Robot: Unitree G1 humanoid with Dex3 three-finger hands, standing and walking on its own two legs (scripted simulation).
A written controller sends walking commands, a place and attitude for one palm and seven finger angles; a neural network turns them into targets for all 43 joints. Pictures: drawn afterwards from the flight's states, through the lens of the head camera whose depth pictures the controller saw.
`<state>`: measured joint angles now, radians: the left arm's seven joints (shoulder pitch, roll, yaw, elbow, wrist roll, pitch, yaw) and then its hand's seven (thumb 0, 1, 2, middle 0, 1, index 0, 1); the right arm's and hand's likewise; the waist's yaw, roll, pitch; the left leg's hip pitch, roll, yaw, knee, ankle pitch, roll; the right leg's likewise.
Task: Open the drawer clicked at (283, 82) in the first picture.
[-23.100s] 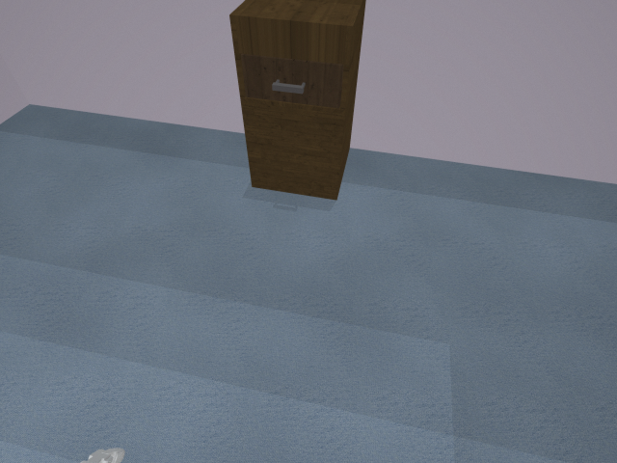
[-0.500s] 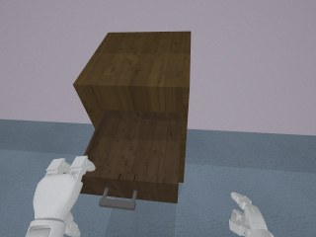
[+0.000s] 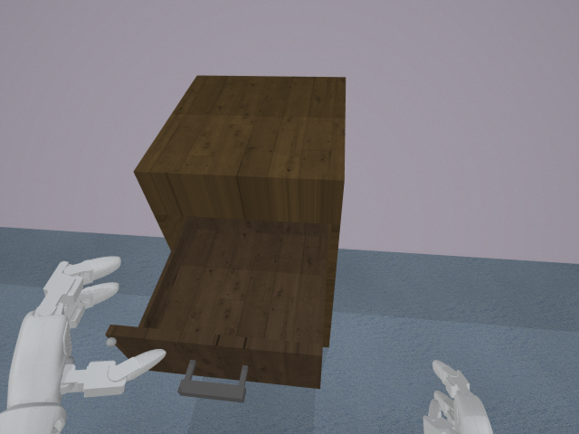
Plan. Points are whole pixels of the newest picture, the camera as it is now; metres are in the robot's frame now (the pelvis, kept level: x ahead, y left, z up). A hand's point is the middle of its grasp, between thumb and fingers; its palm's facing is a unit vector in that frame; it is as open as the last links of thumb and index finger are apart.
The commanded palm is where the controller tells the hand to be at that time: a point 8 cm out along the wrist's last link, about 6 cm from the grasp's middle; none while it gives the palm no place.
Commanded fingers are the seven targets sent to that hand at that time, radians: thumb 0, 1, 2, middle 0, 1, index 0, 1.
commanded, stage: draw the hand back to the body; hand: left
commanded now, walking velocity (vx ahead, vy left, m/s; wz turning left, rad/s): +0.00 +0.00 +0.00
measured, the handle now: (215, 379) +0.25 +0.18 -0.20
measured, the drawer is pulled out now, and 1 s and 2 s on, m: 0.29 0.29 0.29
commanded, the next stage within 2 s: step back with the hand held close in 0.56 s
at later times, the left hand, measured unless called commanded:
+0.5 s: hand (69, 328) +0.18 +0.24 +0.16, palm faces +0.39 -0.82 -0.41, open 7.8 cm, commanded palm +0.13 +0.28 +0.18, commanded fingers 0.00 0.90 0.90 -0.20 -0.30 -0.20 -0.30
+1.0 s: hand (69, 337) +0.17 +0.24 +0.15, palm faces +0.24 -0.81 -0.53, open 7.4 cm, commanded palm +0.11 +0.29 +0.18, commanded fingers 0.00 0.90 0.90 -0.20 -0.30 -0.20 -0.30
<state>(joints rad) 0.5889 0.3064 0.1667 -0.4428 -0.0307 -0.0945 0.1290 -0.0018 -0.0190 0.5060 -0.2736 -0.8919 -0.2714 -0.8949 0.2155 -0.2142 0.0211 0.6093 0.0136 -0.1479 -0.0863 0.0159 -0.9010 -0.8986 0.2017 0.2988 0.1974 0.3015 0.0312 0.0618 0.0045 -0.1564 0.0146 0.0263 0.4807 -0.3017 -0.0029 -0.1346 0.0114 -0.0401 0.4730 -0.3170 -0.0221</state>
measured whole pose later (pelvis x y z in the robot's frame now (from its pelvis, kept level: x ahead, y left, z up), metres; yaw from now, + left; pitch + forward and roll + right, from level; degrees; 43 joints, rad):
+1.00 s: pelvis -0.03 +0.01 +0.00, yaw -1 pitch +3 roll +0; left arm 0.67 0.40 0.34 -0.58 -0.05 -0.18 0.11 0.02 0.89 0.90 -0.21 -0.30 -0.21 -0.30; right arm 0.14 -0.23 -0.02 0.55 0.03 -0.02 -0.07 0.02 -0.90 -0.90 0.20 0.30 0.20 0.30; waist -0.02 0.04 0.04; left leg -0.27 0.00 0.04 0.48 -0.25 0.02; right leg -0.25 0.00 -0.03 0.47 -0.26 0.00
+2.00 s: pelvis -0.14 -0.01 -0.01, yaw -2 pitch +3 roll -1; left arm 0.63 0.42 0.40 -0.66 -0.06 -0.26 0.13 0.02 0.89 0.90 -0.21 -0.30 -0.21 -0.30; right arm 0.11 -0.16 0.01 0.60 -0.01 -0.14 -0.04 0.01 -0.90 -0.90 0.20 0.30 0.20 0.30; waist 0.00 -0.01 0.06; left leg -0.49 0.07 0.00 0.60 -0.18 -0.02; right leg -0.36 0.04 -0.02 0.61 -0.31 -0.02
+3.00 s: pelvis -0.25 -0.04 +0.00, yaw +0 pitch +0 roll +0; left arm 0.65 0.37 0.34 -0.58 -0.03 -0.21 0.17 0.02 0.89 0.90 -0.21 -0.30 -0.21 -0.30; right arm 0.23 -0.20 0.01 0.63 0.01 -0.12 -0.05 0.02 -0.90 -0.90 0.20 0.30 0.20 0.30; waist -0.02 0.00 0.02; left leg -0.24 0.02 0.02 0.53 -0.28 0.01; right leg -0.30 0.03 -0.05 0.47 -0.18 -0.04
